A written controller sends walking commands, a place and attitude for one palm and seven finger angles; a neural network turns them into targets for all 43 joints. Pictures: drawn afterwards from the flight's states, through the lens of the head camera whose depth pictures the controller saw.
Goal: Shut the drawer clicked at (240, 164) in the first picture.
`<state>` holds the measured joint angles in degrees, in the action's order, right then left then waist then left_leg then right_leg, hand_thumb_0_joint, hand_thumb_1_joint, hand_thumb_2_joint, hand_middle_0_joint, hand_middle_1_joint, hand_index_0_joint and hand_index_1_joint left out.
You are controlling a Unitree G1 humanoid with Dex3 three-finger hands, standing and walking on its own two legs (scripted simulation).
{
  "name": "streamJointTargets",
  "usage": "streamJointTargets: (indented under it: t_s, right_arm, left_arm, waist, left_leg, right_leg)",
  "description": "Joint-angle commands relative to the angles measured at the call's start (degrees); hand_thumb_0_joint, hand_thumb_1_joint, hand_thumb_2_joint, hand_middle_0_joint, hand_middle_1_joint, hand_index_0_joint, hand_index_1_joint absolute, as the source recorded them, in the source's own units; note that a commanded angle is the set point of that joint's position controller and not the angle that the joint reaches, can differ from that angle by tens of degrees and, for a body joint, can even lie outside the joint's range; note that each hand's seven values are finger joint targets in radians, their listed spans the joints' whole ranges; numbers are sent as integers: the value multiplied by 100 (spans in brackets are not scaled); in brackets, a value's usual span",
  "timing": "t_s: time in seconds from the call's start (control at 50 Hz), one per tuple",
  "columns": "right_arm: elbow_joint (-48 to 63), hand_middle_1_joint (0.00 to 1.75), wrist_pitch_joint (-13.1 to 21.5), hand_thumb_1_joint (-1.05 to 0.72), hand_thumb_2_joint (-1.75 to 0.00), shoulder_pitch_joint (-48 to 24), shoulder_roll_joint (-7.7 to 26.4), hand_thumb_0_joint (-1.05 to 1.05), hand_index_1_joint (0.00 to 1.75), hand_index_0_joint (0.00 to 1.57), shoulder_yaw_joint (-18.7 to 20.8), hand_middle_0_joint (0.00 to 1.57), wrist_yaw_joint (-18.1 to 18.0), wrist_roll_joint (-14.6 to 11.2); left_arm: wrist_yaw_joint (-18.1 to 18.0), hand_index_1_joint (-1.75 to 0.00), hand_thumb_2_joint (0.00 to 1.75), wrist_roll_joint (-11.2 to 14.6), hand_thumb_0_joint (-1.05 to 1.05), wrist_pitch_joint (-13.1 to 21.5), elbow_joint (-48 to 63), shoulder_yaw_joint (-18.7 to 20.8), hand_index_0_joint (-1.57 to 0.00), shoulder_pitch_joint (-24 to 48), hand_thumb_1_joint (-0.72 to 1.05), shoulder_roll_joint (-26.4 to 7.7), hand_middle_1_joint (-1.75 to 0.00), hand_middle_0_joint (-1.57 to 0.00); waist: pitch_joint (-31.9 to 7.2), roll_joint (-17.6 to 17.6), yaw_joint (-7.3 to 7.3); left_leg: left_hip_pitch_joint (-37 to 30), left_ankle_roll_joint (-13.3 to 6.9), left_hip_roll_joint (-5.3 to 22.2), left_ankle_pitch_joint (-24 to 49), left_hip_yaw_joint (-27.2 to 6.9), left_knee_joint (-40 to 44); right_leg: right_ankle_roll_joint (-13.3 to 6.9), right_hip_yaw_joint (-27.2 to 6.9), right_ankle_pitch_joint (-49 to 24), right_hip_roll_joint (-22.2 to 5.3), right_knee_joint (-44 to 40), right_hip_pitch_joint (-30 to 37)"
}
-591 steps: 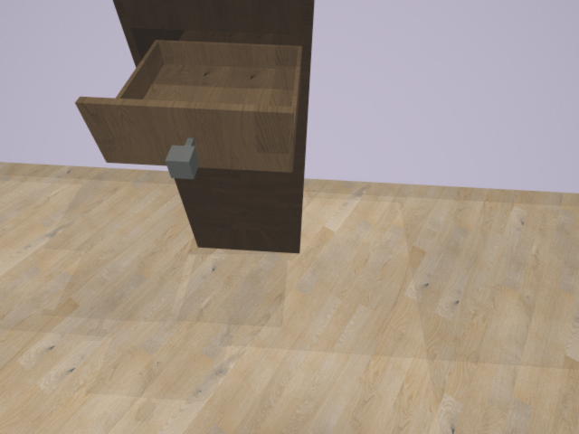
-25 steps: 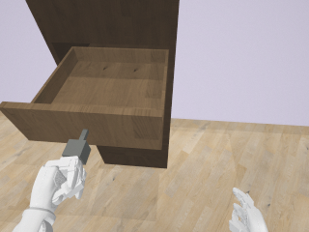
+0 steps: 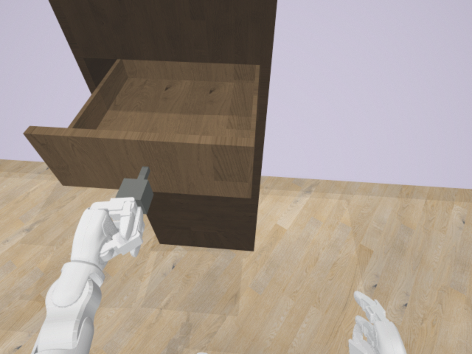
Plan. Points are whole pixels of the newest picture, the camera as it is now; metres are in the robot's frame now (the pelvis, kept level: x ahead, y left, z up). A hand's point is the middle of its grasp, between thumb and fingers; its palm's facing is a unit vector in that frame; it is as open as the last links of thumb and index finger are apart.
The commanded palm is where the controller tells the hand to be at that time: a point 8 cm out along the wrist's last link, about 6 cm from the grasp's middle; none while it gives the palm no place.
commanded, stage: push the drawer shut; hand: left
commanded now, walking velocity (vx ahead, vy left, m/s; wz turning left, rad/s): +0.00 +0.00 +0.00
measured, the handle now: (139, 186) +0.37 +0.20 +0.08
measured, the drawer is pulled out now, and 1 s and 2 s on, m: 0.25 0.12 0.00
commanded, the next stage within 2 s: none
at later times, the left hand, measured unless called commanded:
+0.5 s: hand (152, 202) +0.34 +0.17 +0.08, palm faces -0.01 -1.00 -0.05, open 3.1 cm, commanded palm +0.34 +0.22 +0.08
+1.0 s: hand (159, 172) +0.41 +0.17 +0.08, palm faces -0.03 -1.00 -0.04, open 3.0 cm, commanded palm +0.40 +0.22 +0.08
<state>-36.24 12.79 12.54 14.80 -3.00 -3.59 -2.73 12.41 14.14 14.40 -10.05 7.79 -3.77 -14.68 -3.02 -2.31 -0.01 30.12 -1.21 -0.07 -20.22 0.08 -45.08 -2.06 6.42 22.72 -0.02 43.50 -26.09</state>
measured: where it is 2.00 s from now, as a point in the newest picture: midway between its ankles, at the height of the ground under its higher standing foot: outside the picture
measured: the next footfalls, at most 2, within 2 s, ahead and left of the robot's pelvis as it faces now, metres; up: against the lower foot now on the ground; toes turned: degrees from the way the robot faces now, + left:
none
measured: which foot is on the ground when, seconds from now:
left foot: down 0.00-1.00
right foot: down 0.00-1.00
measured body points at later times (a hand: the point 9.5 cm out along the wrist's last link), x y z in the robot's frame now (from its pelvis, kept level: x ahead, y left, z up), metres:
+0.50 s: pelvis +0.00 +0.01 +0.00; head +0.03 +0.00 +0.45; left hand +0.34 +0.22 +0.08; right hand +0.14 -0.24 -0.10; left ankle +0.03 +0.10 -0.71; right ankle +0.00 -0.09 -0.71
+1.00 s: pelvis +0.00 +0.00 +0.00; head +0.05 +0.00 +0.45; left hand +0.40 +0.22 +0.08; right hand +0.09 -0.26 -0.11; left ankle +0.03 +0.10 -0.71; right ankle +0.00 -0.09 -0.71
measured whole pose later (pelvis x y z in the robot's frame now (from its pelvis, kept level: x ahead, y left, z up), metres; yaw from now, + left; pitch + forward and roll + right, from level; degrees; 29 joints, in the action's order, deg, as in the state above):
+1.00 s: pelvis +0.00 +0.00 +0.00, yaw -1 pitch +9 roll -1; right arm -38.5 4.9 16.5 15.1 -2.4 -2.3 -2.5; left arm 11.4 10.8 19.1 -46.3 12.1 29.4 -18.1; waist -2.7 -1.2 3.1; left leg 33.9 -1.4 0.5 -19.6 1.0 -44.9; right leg -2.0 5.4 21.6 0.5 43.4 -30.4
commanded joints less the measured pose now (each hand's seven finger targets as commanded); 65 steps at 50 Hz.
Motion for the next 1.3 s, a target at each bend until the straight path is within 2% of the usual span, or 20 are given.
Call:
streamJointTargets:
  t_s: [0.0, 0.16, 0.2, 0.26, 0.32, 0.36, 0.4, 0.46, 0.48, 0.56, 0.6, 0.68, 0.84, 0.86, 0.98, 1.04, 1.16, 1.2, 1.26, 1.28]
  right_arm:
    - [791, 30, 253, -90, -90, -411, 718, 0, 30, 20, 290, 20, -32, -24]
    - [738, 30, 142, -90, -90, -241, 771, 0, 30, 20, 326, 20, 29, 3]
    - [753, 30, 116, -90, -90, -232, 746, 0, 30, 20, 341, 20, 49, -5]
    - [682, 30, 24, -90, -90, -148, 794, 0, 30, 20, 344, 20, 46, 8]
    - [688, 30, -33, -90, -90, -136, 758, 0, 30, 20, 362, 20, 59, 2]
    - [648, 30, -73, -90, -90, -92, 768, 0, 30, 20, 365, 20, 66, 10]
    - [663, 30, -100, -90, -90, -74, 745, 0, 30, 20, 371, 20, 86, 7]
    - [594, 30, -178, -90, -90, -4, 797, 0, 30, 20, 365, 20, 76, 20]
    - [612, 30, -198, -90, -90, -5, 777, 0, 30, 20, 365, 20, 75, 23]
    - [555, 30, -299, -90, -90, 49, 798, 0, 30, 20, 354, 20, 63, 7]
    - [537, 30, -320, -90, -90, 55, 769, 0, 30, 20, 344, 20, 63, -7]
    - [461, 30, -382, -90, -90, 191, 812, 0, 30, 20, 361, 20, 53, 0]
    - [388, 30, -499, -90, -90, 393, 820, 0, 30, 20, 370, 20, 84, 5]
    - [362, 30, -526, -90, -90, 448, 851, 0, 30, 20, 369, 20, 78, 11]
    - [332, 30, -639, -90, -90, 641, 872, 0, 30, 20, 371, 20, 89, 28]
    - [313, 30, -667, -90, -90, 740, 859, 0, 30, 20, 410, 20, 130, 40]
    - [233, 30, -752, -90, -90, 941, 917, 0, 30, 20, 444, 20, 161, 65]
    - [197, 30, -781, -90, -90, 993, 902, 0, 30, 20, 437, 20, 179, 68]
    - [128, 30, -829, -90, -90, 1117, 954, 0, 30, 20, 444, 20, 166, 90]
    - [135, 30, -845, -90, -90, 1144, 962, 0, 30, 20, 443, 20, 167, 91]
  left_arm:
    - [-169, -160, 90, 100, 0, 324, 1064, 337, -140, 2409, 90, -708, -160, -140]
    - [-375, -160, 90, -76, 0, 390, 577, 233, -140, 2832, 90, -671, -160, -140]
    - [-402, -160, 90, -107, 0, 425, 629, 31, -140, 3189, 90, -478, -160, -140]
    - [-466, -160, 90, -169, 0, 422, 331, 282, -140, 3281, 90, -785, -160, -140]
    - [-459, -160, 90, -153, 0, 450, 264, 281, -140, 3416, 90, -715, -160, -140]
    - [-483, -160, 90, -183, 0, 479, 111, 299, -140, 3474, 90, -751, -160, -140]
    - [-486, -160, 90, -176, 0, 525, 147, 192, -140, 3617, 90, -611, -160, -140]
    - [-513, -160, 90, -176, 0, 547, -167, 439, -140, 3832, 90, -933, -160, -140]
    - [-474, -160, 90, -173, 0, 557, -250, 359, -140, 3897, 90, -806, -160, -140]
    - [-398, -160, 90, -154, 0, 608, -563, 558, -140, 4283, 90, -1085, -160, -140]
    - [-357, -160, 90, -112, 0, 618, -710, 374, -140, 4672, 90, -858, -160, -140]
    - [-340, -160, 90, -131, 0, 646, -1210, 521, -140, 4981, 90, -1059, -160, -140]
    - [-263, -160, 90, -180, 0, 771, -1839, 500, -140, 5832, 90, -1112, -160, -140]
    - [-258, -160, 90, -205, 0, 764, -2065, 640, -140, 5886, 90, -1304, -160, -140]
    - [-185, -160, 90, -243, 0, 872, -2601, 920, -140, 6359, 90, -1641, -160, -140]
    - [-170, -160, 90, -249, 0, 945, -2626, 752, -140, 6610, 90, -1408, -160, -140]
    - [-231, -160, 90, -348, 0, 1075, -3091, 943, -140, 6988, 90, -1670, -160, -140]
    - [-237, -160, 90, -387, 0, 1091, -3243, 767, -140, 7234, 90, -1474, -160, -140]
    - [-275, -160, 90, -437, 0, 1099, -3533, 995, -140, 7480, 90, -1802, -160, -140]
    - [-273, -160, 90, -483, 0, 1122, -3581, 1100, -140, 7525, 90, -1951, -160, -140]
  waist:
    - [-1060, -83, 287]
    - [-1143, 207, 299]
    - [-1212, 36, 344]
    - [-1202, 173, 333]
    - [-1359, -10, 312]
    - [-1288, 158, 331]
    - [-1421, -69, 322]
    - [-1318, 276, 365]
    - [-1341, 288, 367]
    - [-1329, 160, 401]
    - [-1308, -19, 461]
    - [-1369, 278, 508]
    - [-1657, -45, 553]
    - [-1579, 213, 585]
    - [-1783, 65, 576]
    - [-1979, -123, 636]
    - [-1893, 88, 703]
    - [-1866, -111, 781]
    - [-1859, 155, 845]
    - [-1927, 7, 808]
  left_leg:
    - [-875, -29, -22, 243, -251, 792]
    - [-957, -26, 25, 371, -316, 861]
    - [-1091, -18, 20, 435, -302, 851]
    - [-1001, -29, 30, 463, -292, 849]
    - [-1129, -9, 20, 644, -234, 837]
    - [-1087, -21, 42, 672, -259, 839]
    - [-1220, -2, 33, 773, -252, 838]
    - [-1009, -33, 33, 647, -244, 820]
    - [-987, -38, 17, 673, -213, 826]
    - [-935, -41, 11, 640, -203, 808]
    - [-1021, -34, -5, 515, -210, 802]
    - [-891, -56, -3, 490, -210, 754]
    - [-947, -45, -23, 625, -224, 668]
    - [-817, -67, -8, 554, -233, 650]
    - [-664, -70, -21, 699, -194, 578]
    - [-940, -48, 1, 870, -204, 524]
    - [-751, -70, 27, 786, -239, 479]
    - [-834, -61, 34, 796, -243, 448]
    - [-588, -99, 38, 667, -233, 400]
    - [-585, -87, 36, 705, -241, 395]
  right_leg:
    - [128, -526, -352, -12, -913, -49]
    - [124, -441, -540, 24, -832, -87]
    - [117, -439, -641, 24, -799, -154]
    - [119, -464, -672, 21, -822, -72]
    - [107, -485, -895, 20, -809, -5]
    - [110, -467, -900, 36, -808, -17]
    - [96, -460, -1022, 34, -771, -32]
    - [124, -500, -930, 50, -822, 19]
    - [129, -519, -997, 43, -818, 68]
    - [119, -545, -976, 44, -835, 66]
    - [114, -552, -877, 50, -862, -95]
    - [136, -585, -875, 62, -862, -69]
    - [104, -595, -1035, 73, -768, -153]
    - [121, -600, -959, 92, -772, -156]
    - [119, -656, -1161, 88, -688, -59]
    - [104, -592, -1277, 119, -638, -253]
    - [105, -580, -1146, 167, -574, -425]
    - [103, -560, -1108, 171, -551, -645]
    - [133, -600, -1019, 188, -551, -630]
    - [119, -610, -1038, 179, -517, -624]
